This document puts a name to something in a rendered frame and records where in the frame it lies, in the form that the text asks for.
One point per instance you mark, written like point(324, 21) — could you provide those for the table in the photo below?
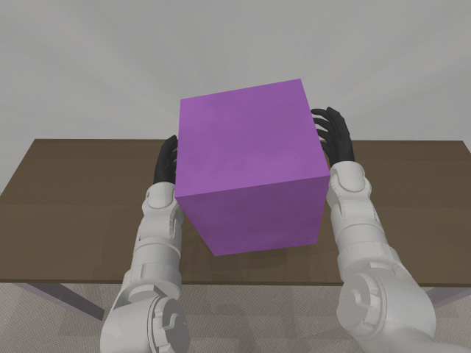
point(72, 209)

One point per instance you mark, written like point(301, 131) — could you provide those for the robot right hand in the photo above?
point(339, 146)

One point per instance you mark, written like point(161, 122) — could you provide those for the left robot upper arm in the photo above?
point(154, 325)

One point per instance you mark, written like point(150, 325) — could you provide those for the right robot upper arm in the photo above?
point(387, 315)

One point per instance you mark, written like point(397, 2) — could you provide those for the carton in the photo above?
point(251, 173)

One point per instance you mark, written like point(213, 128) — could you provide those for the robot left hand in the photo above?
point(165, 167)

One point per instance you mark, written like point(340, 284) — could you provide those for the left robot forearm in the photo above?
point(156, 256)

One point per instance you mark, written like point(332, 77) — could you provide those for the right robot forearm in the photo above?
point(357, 229)

